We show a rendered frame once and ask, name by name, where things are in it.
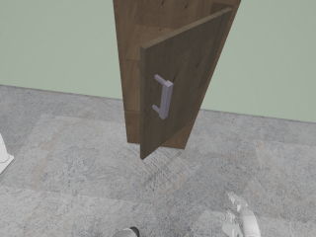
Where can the robot right hand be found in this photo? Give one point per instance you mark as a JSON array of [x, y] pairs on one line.
[[245, 223]]

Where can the robot left foot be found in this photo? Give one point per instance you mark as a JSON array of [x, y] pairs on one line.
[[135, 230]]

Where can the handle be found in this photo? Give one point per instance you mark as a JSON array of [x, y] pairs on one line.
[[165, 97]]

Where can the robot left hand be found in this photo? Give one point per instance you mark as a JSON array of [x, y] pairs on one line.
[[5, 158]]

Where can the cupboard door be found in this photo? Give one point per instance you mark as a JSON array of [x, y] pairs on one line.
[[184, 57]]

